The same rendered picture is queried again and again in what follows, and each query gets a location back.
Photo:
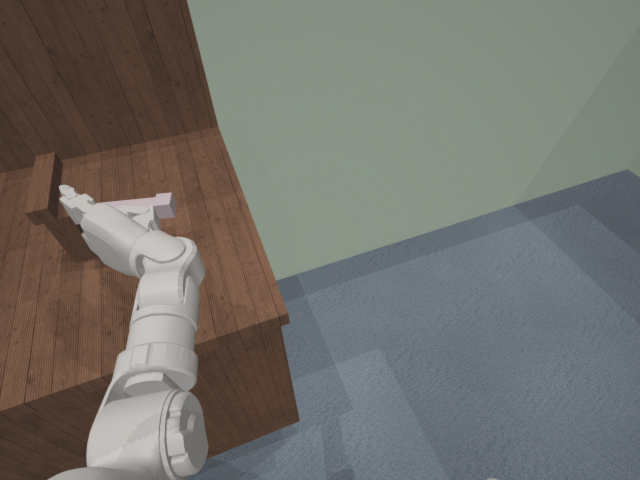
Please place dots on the left robot forearm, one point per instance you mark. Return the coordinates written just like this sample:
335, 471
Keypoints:
159, 354

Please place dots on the counter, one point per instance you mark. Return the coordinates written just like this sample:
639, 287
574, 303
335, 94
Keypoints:
111, 98

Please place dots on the tap lever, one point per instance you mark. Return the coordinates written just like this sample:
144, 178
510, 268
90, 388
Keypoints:
164, 204

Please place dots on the robot left upper arm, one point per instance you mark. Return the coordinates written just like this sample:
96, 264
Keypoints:
157, 436

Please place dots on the robot left hand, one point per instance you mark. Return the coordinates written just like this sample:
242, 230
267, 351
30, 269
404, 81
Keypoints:
109, 232

